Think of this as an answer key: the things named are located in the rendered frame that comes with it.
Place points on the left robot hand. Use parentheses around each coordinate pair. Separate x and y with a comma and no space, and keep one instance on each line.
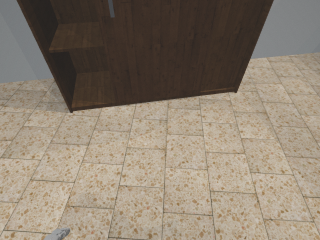
(58,234)

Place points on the wardrobe door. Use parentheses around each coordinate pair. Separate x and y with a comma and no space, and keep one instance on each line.
(235,26)
(156,48)

